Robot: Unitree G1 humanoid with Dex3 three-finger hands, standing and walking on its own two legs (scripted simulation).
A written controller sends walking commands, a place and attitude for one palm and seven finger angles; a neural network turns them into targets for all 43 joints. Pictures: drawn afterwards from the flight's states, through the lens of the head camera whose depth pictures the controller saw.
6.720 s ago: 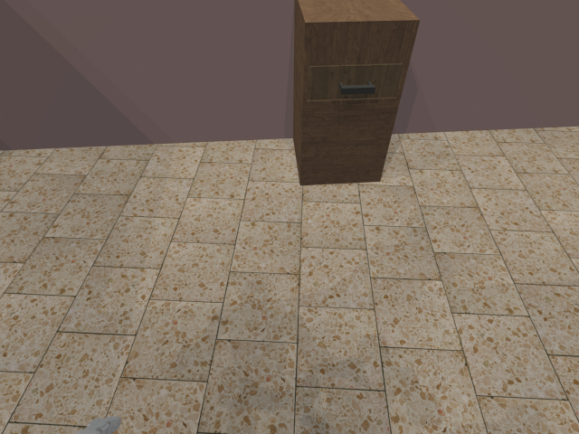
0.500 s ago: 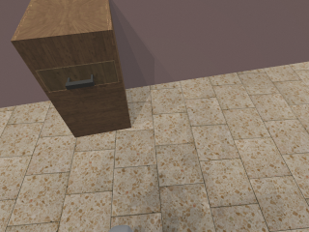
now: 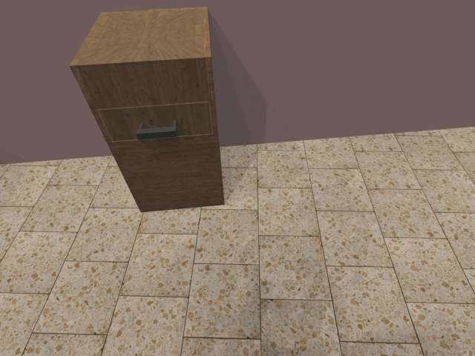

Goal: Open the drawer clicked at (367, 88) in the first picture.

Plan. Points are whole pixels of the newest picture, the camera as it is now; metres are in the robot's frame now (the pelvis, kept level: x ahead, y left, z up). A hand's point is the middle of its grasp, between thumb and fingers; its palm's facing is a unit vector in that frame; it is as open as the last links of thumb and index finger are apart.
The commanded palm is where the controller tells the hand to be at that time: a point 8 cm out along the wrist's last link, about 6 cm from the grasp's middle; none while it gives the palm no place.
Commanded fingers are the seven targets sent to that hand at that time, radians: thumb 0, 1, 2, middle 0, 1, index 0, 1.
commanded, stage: take the last steps up to it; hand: left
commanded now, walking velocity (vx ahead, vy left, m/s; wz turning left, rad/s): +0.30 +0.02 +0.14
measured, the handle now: (157, 128) +0.87 +0.35 -0.20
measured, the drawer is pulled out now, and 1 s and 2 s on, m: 0.00 0.00 0.00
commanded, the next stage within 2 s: come to a stop and stand still in 1.12 s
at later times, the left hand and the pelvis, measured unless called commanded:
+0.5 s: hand out of the picture -0.05 +0.17 -0.17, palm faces +0.23 -0.97 -0.12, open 7.4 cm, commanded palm none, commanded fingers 0.00 0.90 0.90 -0.20 -0.30 -0.20 -0.30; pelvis +0.10 +0.05 -0.01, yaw +6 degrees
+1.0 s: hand (142, 247) +0.38 +0.26 -0.15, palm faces +0.00 -0.98 -0.18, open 7.4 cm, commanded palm none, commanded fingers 0.00 0.90 0.90 -0.20 -0.30 -0.20 -0.30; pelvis +0.26 +0.08 +0.01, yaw +2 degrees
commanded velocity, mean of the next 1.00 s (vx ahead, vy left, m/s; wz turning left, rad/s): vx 0.29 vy -0.03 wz -0.01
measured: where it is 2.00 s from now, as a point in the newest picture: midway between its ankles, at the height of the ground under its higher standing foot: (238, 327)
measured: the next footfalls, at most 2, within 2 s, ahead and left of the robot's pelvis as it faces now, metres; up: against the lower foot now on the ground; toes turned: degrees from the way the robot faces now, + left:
left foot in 0.50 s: +0.18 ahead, +0.17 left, +0.00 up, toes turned +14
right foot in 1.10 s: +0.45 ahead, -0.05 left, +0.00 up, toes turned -7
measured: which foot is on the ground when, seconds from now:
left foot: down 0.00-0.00, up 0.02-0.48, down 0.50-1.00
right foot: down 0.00-0.50, up 0.52-1.00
